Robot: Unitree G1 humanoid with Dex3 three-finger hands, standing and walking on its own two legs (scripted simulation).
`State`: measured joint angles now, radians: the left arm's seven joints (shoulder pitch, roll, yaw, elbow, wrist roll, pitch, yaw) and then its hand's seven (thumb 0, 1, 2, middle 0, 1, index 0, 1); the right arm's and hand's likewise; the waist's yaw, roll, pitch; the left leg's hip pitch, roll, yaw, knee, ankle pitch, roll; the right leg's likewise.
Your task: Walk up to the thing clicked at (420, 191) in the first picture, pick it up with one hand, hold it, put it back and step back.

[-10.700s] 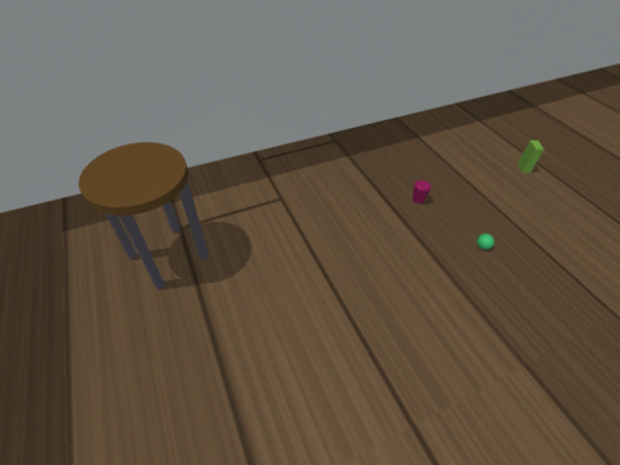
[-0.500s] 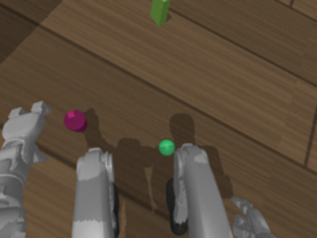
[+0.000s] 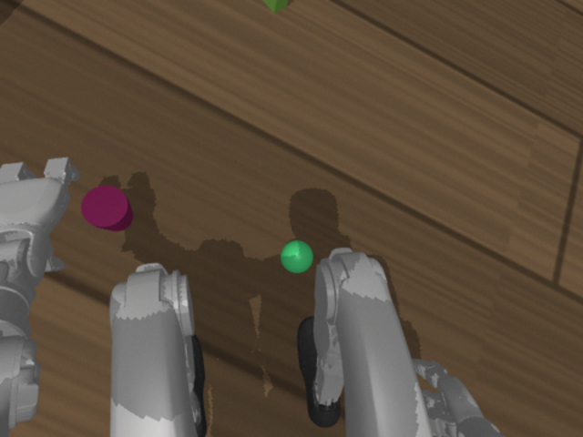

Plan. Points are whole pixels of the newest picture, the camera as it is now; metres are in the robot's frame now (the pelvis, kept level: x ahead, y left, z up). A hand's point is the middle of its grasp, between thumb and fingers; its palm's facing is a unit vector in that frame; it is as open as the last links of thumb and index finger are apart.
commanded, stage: rise first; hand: left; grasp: from above
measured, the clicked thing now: (112, 212) +0.46 +0.27 -0.31
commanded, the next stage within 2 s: approach in 0.76 s
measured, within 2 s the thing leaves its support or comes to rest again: neither
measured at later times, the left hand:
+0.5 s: hand (61, 222) +0.41 +0.31 -0.19, palm faces -0.44 -0.07 -0.89, open 14.0 cm
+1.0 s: hand (68, 217) +0.42 +0.30 -0.20, palm faces -0.45 -0.06 -0.89, open 14.0 cm
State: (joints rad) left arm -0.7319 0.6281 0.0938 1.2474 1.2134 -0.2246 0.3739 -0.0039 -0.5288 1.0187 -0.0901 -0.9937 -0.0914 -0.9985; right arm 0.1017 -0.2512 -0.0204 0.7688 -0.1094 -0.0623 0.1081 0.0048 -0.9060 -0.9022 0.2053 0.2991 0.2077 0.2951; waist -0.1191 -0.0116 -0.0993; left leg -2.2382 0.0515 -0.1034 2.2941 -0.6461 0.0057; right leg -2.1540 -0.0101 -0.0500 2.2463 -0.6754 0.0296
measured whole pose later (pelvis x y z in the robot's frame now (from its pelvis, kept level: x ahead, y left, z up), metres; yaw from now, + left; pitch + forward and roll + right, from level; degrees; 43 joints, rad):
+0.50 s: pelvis +0.01 +0.00 -0.02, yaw -1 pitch +34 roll -6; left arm -0.77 0.66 0.13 1.32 1.25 -0.24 0.43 0.00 -0.52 1.00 -0.08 -1.03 -0.10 -1.02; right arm 0.11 -0.26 -0.02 0.79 -0.14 -0.06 0.13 0.00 -0.91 -0.90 0.20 0.30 0.21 0.29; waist -0.14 -0.02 -0.08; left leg -2.29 0.05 -0.12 2.37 -0.67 0.00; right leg -2.21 0.00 -0.05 2.32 -0.70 0.03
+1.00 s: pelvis +0.01 +0.00 -0.03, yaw -1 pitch +33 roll -7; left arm -0.81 0.68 0.10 1.37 1.27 -0.24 0.45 0.00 -0.51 0.99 -0.08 -1.04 -0.10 -1.03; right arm 0.12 -0.26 0.00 0.79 -0.15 -0.07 0.14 0.00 -0.91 -0.90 0.20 0.30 0.21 0.29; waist -0.16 -0.03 -0.08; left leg -2.32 0.05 -0.13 2.40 -0.68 0.00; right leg -2.23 0.00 -0.06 2.35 -0.70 0.03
